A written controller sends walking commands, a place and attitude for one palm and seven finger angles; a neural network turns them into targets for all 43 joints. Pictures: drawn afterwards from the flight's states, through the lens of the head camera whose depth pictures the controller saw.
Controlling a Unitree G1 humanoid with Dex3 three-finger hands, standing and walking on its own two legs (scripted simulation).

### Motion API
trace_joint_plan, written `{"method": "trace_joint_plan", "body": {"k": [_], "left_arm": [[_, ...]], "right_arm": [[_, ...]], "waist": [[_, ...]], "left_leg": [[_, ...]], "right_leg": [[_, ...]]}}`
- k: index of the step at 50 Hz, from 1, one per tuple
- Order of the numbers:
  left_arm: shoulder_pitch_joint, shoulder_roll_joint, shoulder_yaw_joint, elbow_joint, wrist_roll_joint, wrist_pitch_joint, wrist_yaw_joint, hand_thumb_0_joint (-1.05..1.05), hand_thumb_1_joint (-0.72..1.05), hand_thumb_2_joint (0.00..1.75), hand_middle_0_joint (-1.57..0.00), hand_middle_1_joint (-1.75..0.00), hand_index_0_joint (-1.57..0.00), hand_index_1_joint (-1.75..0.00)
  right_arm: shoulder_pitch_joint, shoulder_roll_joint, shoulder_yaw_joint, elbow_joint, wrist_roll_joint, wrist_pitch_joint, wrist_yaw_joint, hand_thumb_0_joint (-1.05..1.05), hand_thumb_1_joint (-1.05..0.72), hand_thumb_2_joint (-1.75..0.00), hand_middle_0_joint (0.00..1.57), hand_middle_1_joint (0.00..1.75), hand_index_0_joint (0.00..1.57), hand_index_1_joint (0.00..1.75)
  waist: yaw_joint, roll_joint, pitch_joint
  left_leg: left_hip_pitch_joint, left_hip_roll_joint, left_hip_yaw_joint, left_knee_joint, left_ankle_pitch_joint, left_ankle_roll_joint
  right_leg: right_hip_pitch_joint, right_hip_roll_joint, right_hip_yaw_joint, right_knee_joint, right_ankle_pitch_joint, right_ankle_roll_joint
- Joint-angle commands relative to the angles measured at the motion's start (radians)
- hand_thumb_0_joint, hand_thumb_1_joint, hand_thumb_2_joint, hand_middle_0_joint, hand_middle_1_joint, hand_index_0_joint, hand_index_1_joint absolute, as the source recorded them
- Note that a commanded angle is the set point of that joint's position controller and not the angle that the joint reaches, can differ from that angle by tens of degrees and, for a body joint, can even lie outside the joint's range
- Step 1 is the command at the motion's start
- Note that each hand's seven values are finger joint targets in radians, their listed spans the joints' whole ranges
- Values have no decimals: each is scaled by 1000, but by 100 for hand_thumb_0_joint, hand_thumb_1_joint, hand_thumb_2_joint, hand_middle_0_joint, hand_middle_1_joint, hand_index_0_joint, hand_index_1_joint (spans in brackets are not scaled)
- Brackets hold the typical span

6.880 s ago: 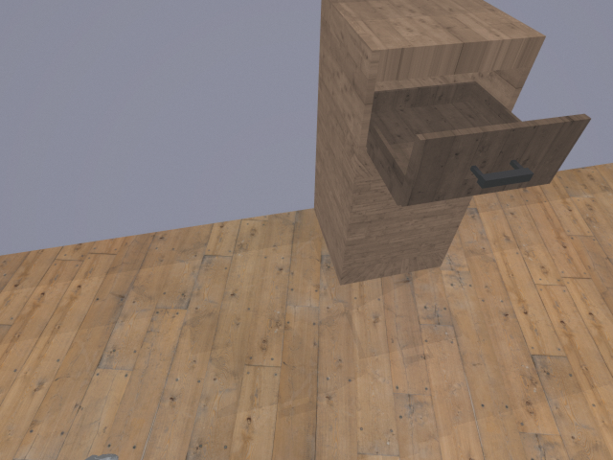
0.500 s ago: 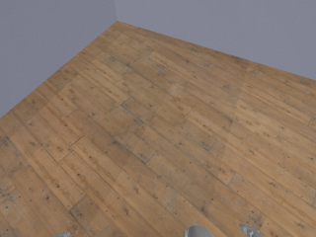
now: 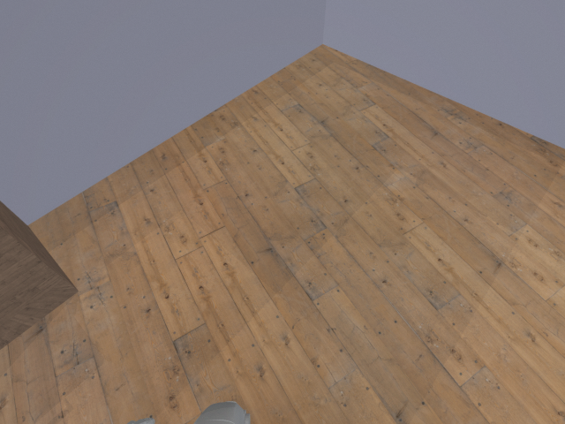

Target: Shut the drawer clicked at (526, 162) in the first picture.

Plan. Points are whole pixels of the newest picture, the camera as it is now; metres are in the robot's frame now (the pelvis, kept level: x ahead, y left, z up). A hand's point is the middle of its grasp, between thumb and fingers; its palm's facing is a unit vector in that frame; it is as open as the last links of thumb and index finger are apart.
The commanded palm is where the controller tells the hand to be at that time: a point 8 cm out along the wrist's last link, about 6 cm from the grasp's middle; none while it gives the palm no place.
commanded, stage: turn to face it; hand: left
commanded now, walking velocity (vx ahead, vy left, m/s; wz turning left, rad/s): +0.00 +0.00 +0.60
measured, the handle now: out of the picture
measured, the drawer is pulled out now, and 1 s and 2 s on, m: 0.24 0.24 0.24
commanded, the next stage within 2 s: take the last steps up to it in 1.34 s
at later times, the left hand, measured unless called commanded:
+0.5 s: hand out of the picture +0.08 +0.26 -0.15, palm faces +0.30 -0.92 -0.24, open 7.4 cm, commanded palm none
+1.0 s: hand out of the picture -0.07 +0.21 -0.17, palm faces +0.58 -0.76 -0.28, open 7.4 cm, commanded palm none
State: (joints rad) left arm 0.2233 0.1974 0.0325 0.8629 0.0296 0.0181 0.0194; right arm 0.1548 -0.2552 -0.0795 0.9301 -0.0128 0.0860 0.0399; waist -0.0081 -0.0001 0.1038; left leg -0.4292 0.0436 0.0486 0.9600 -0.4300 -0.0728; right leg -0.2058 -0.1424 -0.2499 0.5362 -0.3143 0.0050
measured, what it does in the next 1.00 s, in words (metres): steps on the spot, turning left: left foot, then right foot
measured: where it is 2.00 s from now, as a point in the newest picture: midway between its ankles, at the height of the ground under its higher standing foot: outside the picture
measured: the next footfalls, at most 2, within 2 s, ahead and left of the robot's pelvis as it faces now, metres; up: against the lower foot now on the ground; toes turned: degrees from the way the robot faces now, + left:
left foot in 0.10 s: +0.03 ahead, +0.13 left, +0.00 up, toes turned +11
right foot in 0.62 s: +0.10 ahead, -0.09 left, +0.00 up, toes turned +19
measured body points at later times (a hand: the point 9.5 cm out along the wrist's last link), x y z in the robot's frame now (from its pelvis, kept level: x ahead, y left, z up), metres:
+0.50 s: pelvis +0.02 +0.03 +0.00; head +0.05 +0.05 +0.45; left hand +0.06 +0.31 -0.13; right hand +0.15 -0.20 -0.13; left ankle -0.01 +0.12 -0.74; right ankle +0.05 -0.13 -0.69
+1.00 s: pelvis +0.01 +0.01 +0.00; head +0.05 +0.03 +0.44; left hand -0.10 +0.25 -0.14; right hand +0.25 -0.15 -0.14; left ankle -0.07 +0.11 -0.71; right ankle +0.06 -0.11 -0.74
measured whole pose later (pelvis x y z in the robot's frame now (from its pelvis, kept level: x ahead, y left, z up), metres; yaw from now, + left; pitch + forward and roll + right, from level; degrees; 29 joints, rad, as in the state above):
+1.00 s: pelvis +0.01 +0.01 +0.00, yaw +36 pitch +0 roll +1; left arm 0.25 0.23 0.05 0.90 0.03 0.02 0.02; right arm 0.13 -0.25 -0.07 0.93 -0.01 0.07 0.03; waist 0.02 -0.02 0.11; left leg -0.34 0.03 0.06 0.77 -0.42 -0.06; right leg -0.21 -0.16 -0.25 0.57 -0.34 0.02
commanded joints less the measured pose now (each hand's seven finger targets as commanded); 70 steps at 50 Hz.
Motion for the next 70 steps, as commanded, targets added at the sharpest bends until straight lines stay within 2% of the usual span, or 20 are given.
{"method": "trace_joint_plan", "body": {"k": [1,4,5,6,8,12,21,28,29,30,31,35,46,50,51,52,53,55,59,70], "left_arm": [[54,245,74,-37,3,-12,10,0,90,90,-20,-30,-20,-30],[40,236,80,-36,-16,-3,3,0,90,90,-20,-30,-20,-30],[40,174,71,-73,-24,0,-7,0,90,90,-20,-30,-20,-30],[-40,140,46,-122,-15,4,-5,0,90,90,-20,-30,-20,-30],[-96,141,56,-95,-18,14,6,0,90,90,-20,-30,-20,-30],[-32,146,62,-42,-16,15,-11,0,90,90,-20,-30,-20,-30],[-130,133,54,-93,-19,9,-2,0,90,90,-20,-30,-20,-30],[-30,136,51,-88,-31,-11,8,0,90,90,-20,-30,-20,-30],[20,162,57,-78,-28,-23,12,0,90,90,-20,-30,-20,-30],[46,248,74,-74,-12,-34,20,0,90,90,-20,-30,-20,-30],[41,306,79,-86,-6,-30,21,0,90,90,-20,-30,-20,-30],[-106,175,48,-108,-13,-25,16,0,90,90,-20,-30,-20,-30],[64,239,69,-25,2,-17,13,0,90,90,-20,-30,-20,-30],[57,245,75,-9,-8,-8,8,0,90,90,-20,-30,-20,-30],[56,222,71,-11,-15,-3,5,0,90,90,-20,-30,-20,-30],[68,152,59,-48,-23,1,-3,0,90,90,-20,-30,-20,-30],[6,133,39,-76,-13,7,2,0,90,90,-20,-30,-20,-30],[-52,141,47,-45,-17,15,9,0,90,90,-20,-30,-20,-30],[34,134,47,21,-16,18,-6,0,90,90,-20,-30,-20,-30],[16,82,33,14,-24,6,4,0,90,90,-20,-30,-20,-30]], "right_arm": [[-82,-48,-1,-122,4,-45,-5,0,-90,-90,20,30,20,30],[54,-113,-17,-95,-4,-65,-9,0,-90,-90,20,30,20,30],[124,-237,-49,-90,-11,-76,-16,0,-90,-90,20,30,20,30],[195,-295,-58,-72,1,-68,-22,0,-90,-90,20,30,20,30],[161,-243,-48,-59,-2,-73,-51,0,-90,-90,20,30,20,30],[12,-169,-22,-101,-5,-82,-50,0,-90,-90,20,30,20,30],[85,-176,-40,-78,-9,-72,-47,0,-90,-90,20,30,20,30],[32,-169,-48,-98,-6,-63,-47,0,-90,-90,20,30,20,30],[30,-147,-45,-103,2,-64,-44,0,-90,-90,20,30,20,30],[61,-79,-37,-116,12,-68,-36,0,-90,-90,20,30,20,30],[70,-72,-39,-138,6,-64,-37,0,-90,-90,20,30,20,30],[58,-88,-43,-78,-12,-29,-16,0,-90,-90,20,30,20,30],[-81,-42,-4,-107,3,-38,-8,0,-90,-90,20,30,20,30],[0,-68,-1,-88,1,-57,-17,0,-90,-90,20,30,20,30],[58,-116,-12,-75,-2,-66,-16,0,-90,-90,20,30,20,30],[113,-235,-41,-75,-10,-75,-22,0,-90,-90,20,30,20,30],[172,-276,-46,-53,-1,-67,-31,0,-90,-90,20,30,20,30],[120,-211,-29,-48,-7,-71,-56,0,-90,-90,20,30,20,30],[6,-140,0,-73,-3,-82,-58,0,-90,-90,20,30,20,30],[32,-129,-8,-37,-12,-68,-56,0,-90,-90,20,30,20,30]], "waist": [[58,-216,-143],[-21,-85,-224],[-60,226,-267],[-89,295,-255],[-79,240,-212],[-2,141,-146],[-41,146,-146],[15,159,-188],[40,89,-210],[44,-157,-237],[39,-265,-208],[-23,-148,-42],[62,-219,-120],[14,-191,-171],[-22,-54,-212],[-50,277,-244],[-77,272,-242],[-63,247,-176],[7,156,-129],[2,173,-113]], "left_leg": [[24,-11,63,-216,-9,20],[308,0,40,-538,291,55],[517,253,-312,-566,666,180],[518,393,-418,-566,948,283],[448,324,-372,-550,891,281],[299,184,-228,-592,723,221],[349,175,-374,-583,668,254],[206,106,-441,-470,694,205],[128,63,-415,-402,563,158],[-80,-57,-259,-221,215,74],[-166,-136,-130,4,-181,23],[-152,-32,-119,316,33,15],[-6,-23,30,-136,-29,8],[212,-42,67,-461,169,36],[377,17,0,-560,331,60],[549,296,-356,-569,718,192],[505,404,-406,-574,925,292],[399,308,-335,-571,856,281],[314,193,-187,-608,746,223],[243,185,-298,-594,609,242]], "right_leg": [[141,-252,126,-90,516,-113],[19,-206,45,167,434,-16],[-279,-64,11,411,-10,74],[-400,-4,100,563,-383,97],[-446,-9,222,678,-272,93],[-338,11,227,632,-86,100],[-317,69,244,396,-121,105],[-9,129,227,-13,29,74],[123,81,259,-170,148,66],[306,-162,469,-240,270,-7],[235,-386,617,-236,427,-135],[-18,-196,340,-241,229,-121],[131,-225,178,-127,530,-128],[80,-198,101,26,529,-51],[-39,-165,69,172,400,-5],[-330,-25,41,396,-136,76],[-376,5,135,530,-380,79],[-382,7,227,631,-270,71],[-306,21,215,601,-99,82],[-114,96,188,183,-96,63]]}}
